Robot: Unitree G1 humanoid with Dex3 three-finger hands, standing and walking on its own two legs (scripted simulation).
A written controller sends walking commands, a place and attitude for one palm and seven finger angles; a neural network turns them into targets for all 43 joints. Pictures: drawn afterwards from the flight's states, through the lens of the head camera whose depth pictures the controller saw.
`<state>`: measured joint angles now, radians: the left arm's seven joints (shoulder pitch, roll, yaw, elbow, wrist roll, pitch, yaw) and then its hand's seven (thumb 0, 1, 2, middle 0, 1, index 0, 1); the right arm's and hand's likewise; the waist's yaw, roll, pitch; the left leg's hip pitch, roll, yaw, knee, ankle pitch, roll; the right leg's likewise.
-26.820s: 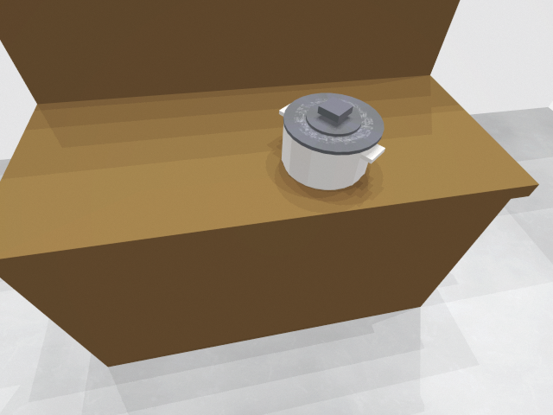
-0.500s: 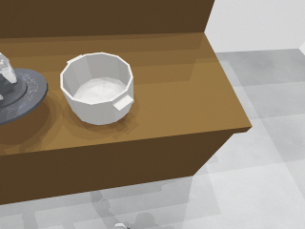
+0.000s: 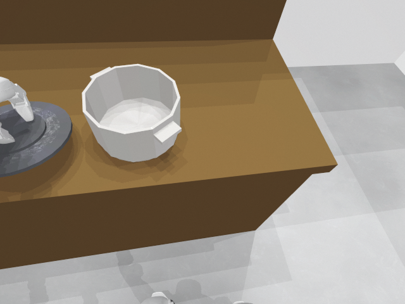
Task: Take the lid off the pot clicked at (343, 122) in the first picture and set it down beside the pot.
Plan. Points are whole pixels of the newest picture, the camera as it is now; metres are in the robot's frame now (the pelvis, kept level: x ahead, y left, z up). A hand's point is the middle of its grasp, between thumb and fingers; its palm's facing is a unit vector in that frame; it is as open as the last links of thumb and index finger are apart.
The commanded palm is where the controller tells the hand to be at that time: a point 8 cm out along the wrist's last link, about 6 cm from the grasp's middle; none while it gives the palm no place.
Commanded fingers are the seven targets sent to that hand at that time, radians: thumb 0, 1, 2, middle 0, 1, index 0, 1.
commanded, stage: lower the lid onto the table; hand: left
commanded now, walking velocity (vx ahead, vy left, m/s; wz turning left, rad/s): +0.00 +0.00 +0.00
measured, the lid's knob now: (7, 124) +0.46 +0.36 +0.06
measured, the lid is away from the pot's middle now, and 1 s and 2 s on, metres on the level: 0.24 0.25 0.25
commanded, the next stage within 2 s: open the fingers wide in 0.86 s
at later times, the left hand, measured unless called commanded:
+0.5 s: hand (10, 124) +0.46 +0.36 +0.05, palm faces -0.52 -0.16 -0.84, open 8.3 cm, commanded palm +0.52 +0.37 +0.12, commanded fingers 0.00 0.54 1.00 -0.78 -1.03 -0.77 -1.03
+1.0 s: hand (10, 129) +0.46 +0.37 +0.04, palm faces -0.48 -0.17 -0.86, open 8.0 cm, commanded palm +0.48 +0.35 +0.09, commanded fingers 0.00 0.52 0.93 -0.74 -1.03 -0.73 -1.03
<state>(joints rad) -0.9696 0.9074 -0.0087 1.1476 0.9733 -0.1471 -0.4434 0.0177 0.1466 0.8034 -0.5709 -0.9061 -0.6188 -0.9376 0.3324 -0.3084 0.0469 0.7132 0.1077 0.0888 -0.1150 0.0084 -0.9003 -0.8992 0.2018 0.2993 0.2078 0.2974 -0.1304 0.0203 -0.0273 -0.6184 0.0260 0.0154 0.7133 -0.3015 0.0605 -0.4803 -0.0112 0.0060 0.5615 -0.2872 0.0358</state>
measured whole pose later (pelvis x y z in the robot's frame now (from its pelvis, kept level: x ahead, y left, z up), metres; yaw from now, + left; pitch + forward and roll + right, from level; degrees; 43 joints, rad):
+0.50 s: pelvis +0.01 +0.01 -0.01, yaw -1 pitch +15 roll -5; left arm -0.98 0.92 0.02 1.18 1.00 -0.17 -0.40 0.02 0.15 0.80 -0.57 -0.91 -0.62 -0.94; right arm 0.37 -0.31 0.04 0.72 0.09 0.10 -0.11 0.01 -0.90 -0.90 0.20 0.30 0.21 0.30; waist -0.16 0.02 -0.04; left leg -0.71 0.02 0.02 0.76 -0.33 0.08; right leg -0.57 -0.01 0.01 0.60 -0.31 0.03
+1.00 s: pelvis -0.01 +0.02 -0.02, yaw -1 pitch +18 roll -6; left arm -1.01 0.93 0.06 1.19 1.03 -0.17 -0.37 0.00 0.15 0.78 -0.56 -0.94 -0.66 -0.98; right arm 0.36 -0.30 0.03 0.69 0.08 0.15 -0.08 0.01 -0.90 -0.90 0.20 0.30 0.21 0.30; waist -0.16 0.03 -0.06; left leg -0.82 0.03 0.02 0.86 -0.35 0.08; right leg -0.68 0.00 0.01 0.69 -0.33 0.02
